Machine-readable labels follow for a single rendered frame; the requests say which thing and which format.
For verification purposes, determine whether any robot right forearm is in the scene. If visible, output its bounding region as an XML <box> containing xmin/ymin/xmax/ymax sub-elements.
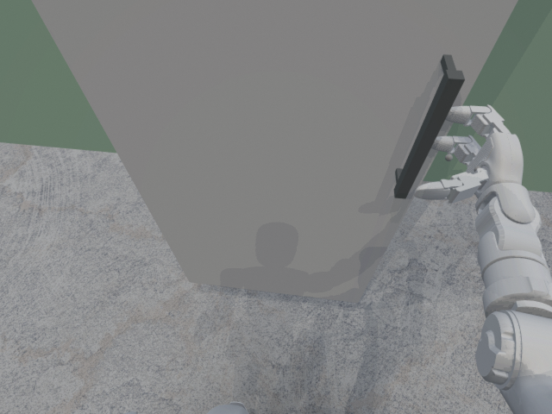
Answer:
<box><xmin>475</xmin><ymin>183</ymin><xmax>552</xmax><ymax>319</ymax></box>

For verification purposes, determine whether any robot right hand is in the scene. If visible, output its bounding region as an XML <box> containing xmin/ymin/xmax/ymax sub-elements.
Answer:
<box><xmin>414</xmin><ymin>105</ymin><xmax>524</xmax><ymax>204</ymax></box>

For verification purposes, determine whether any fridge door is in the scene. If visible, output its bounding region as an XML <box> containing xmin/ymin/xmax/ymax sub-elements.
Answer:
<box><xmin>31</xmin><ymin>0</ymin><xmax>518</xmax><ymax>303</ymax></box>

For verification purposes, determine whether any robot left shin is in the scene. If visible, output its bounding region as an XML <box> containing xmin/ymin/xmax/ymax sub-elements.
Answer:
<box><xmin>229</xmin><ymin>402</ymin><xmax>247</xmax><ymax>411</ymax></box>

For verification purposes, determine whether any handle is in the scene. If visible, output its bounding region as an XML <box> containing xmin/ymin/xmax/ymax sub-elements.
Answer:
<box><xmin>394</xmin><ymin>54</ymin><xmax>465</xmax><ymax>199</ymax></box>

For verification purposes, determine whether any right robot upper arm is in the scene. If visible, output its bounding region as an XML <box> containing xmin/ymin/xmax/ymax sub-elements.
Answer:
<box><xmin>475</xmin><ymin>310</ymin><xmax>552</xmax><ymax>414</ymax></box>

